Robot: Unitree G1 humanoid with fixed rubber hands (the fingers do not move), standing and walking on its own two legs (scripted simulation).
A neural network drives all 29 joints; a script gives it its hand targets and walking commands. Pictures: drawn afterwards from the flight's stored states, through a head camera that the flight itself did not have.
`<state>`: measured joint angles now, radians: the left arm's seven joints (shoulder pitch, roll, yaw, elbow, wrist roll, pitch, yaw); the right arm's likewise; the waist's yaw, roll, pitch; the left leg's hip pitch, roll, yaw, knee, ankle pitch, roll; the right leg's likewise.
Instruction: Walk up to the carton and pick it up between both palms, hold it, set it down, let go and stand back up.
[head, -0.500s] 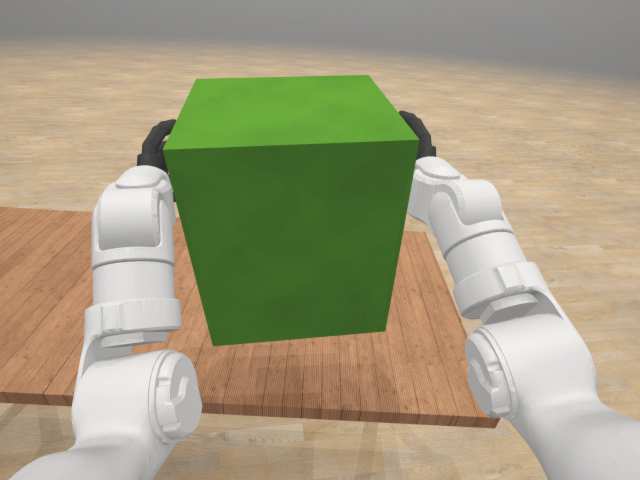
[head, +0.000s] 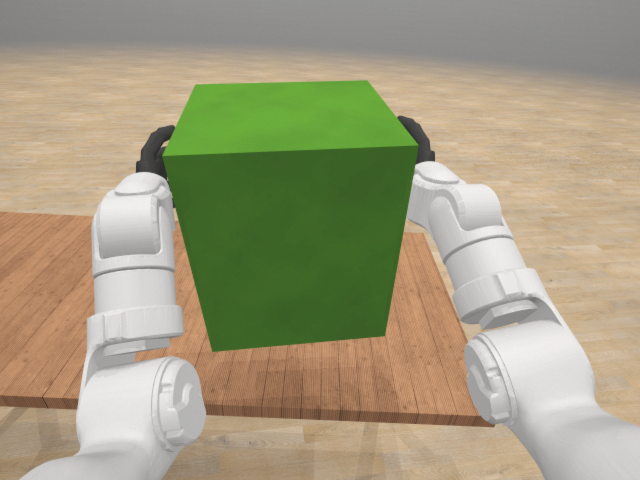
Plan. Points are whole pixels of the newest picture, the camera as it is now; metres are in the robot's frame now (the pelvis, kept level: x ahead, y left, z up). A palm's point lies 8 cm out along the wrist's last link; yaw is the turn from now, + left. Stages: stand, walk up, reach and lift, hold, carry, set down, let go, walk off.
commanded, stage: hold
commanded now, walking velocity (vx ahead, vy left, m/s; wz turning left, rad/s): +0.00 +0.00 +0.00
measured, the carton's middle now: (291, 212) +0.37 +0.01 +0.25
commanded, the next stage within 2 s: set down in 0.36 s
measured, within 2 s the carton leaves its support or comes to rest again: neither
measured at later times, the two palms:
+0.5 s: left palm (151, 175) +0.37 +0.16 +0.30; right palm (417, 163) +0.36 -0.14 +0.31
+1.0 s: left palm (153, 208) +0.40 +0.18 +0.24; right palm (388, 214) +0.39 -0.13 +0.23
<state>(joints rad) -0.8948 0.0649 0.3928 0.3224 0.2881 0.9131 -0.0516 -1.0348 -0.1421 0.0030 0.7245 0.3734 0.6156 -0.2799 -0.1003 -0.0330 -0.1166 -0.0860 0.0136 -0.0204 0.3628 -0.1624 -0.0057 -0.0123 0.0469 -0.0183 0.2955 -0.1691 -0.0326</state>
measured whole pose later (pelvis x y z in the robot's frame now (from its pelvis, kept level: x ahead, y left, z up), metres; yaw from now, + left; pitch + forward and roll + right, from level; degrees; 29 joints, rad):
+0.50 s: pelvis +0.00 +0.00 +0.00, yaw +1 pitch -6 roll -1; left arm -0.93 0.09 0.38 0.34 0.27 0.88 -0.03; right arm -1.07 -0.14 -0.01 0.73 0.36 0.59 -0.27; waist -0.11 -0.04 -0.13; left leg -0.11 0.01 -0.03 0.36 -0.16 0.00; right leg -0.02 0.05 -0.02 0.29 -0.16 -0.03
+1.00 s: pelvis +0.01 +0.00 +0.00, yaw +3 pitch -12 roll +0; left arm -0.84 0.04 0.40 0.32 0.39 0.61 -0.11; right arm -0.87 0.02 -0.18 0.77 0.09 0.15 -0.17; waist -0.11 -0.12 0.09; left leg 0.06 -0.01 -0.06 0.30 -0.15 0.00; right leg 0.15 0.03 -0.06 0.24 -0.18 -0.03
